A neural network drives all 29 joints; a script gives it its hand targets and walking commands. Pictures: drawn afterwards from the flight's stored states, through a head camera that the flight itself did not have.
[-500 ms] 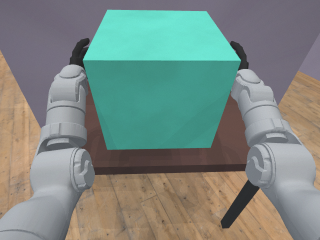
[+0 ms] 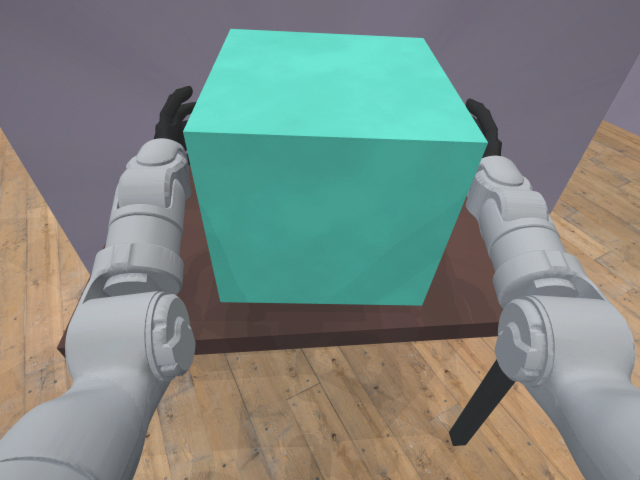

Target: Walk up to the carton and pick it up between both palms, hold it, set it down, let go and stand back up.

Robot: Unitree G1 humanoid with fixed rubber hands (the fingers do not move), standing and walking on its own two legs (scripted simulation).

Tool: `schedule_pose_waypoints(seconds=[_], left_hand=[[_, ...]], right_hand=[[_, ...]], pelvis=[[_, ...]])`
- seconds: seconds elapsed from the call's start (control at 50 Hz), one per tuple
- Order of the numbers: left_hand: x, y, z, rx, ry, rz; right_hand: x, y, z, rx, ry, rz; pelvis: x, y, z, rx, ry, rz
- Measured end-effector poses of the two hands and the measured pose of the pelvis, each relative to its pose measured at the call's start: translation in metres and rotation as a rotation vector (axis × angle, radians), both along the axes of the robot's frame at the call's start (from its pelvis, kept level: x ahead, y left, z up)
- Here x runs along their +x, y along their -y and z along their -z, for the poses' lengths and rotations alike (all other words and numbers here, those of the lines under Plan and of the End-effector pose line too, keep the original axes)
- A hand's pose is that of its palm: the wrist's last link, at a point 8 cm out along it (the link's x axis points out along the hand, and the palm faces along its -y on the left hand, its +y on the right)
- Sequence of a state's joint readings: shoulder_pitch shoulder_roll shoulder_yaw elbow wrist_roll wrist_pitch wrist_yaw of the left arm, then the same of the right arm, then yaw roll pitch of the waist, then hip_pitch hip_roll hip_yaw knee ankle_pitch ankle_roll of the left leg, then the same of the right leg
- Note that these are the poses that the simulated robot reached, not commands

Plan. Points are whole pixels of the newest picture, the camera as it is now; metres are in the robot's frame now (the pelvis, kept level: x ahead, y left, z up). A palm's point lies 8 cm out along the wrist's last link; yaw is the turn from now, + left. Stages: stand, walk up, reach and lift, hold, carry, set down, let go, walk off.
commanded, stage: set down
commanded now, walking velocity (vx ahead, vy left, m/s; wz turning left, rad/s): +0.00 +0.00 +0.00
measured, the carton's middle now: (325, 165) +0.49 -0.04 +0.17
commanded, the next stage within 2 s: none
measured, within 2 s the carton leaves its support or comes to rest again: neither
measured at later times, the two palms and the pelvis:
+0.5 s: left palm (177, 161) +0.46 +0.16 +0.20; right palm (467, 167) +0.42 -0.22 +0.19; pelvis +0.01 +0.00 +0.00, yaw +0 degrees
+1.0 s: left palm (190, 171) +0.47 +0.15 +0.18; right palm (465, 183) +0.43 -0.23 +0.16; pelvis +0.01 +0.00 +0.00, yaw -2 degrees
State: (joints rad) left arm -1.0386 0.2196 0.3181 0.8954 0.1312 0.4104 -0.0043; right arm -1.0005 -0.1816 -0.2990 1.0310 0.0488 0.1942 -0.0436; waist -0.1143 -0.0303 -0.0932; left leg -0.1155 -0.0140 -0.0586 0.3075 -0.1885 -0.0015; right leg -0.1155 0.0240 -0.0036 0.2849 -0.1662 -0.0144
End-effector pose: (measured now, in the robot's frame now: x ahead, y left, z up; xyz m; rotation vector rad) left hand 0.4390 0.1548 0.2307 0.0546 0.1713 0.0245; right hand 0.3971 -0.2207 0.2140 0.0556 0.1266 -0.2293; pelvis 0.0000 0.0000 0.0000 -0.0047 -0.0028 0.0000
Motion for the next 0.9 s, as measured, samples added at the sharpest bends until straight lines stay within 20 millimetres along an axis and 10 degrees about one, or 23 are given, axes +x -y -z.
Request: schedule_pose_waypoints(seconds=[0.9], left_hand=[[0.031, 0.006, 0.048, -0.015, -0.066, 0.004]], right_hand=[[0.025, 0.006, 0.047, -0.021, -0.059, 0.008]], pelvis=[[0.010, 0.001, 0.001, 0.000, -0.114, 0.037]])
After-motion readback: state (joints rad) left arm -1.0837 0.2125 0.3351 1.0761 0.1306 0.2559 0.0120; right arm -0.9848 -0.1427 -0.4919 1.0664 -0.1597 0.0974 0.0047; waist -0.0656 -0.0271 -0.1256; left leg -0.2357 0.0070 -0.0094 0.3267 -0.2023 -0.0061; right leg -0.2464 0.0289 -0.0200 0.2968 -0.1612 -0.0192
